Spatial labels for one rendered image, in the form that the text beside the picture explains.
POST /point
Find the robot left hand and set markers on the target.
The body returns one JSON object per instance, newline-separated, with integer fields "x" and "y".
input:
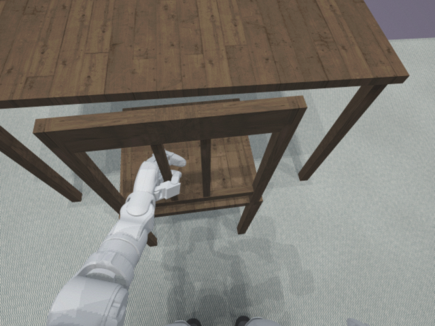
{"x": 149, "y": 178}

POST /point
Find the robot left forearm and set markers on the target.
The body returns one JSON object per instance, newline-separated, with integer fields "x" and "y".
{"x": 122, "y": 248}

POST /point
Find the left robot upper arm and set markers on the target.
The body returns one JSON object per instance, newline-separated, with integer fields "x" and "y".
{"x": 90, "y": 302}

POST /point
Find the table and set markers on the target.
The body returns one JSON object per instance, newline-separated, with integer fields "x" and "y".
{"x": 66, "y": 52}

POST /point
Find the chair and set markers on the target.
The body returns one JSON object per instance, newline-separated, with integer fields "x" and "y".
{"x": 212, "y": 136}

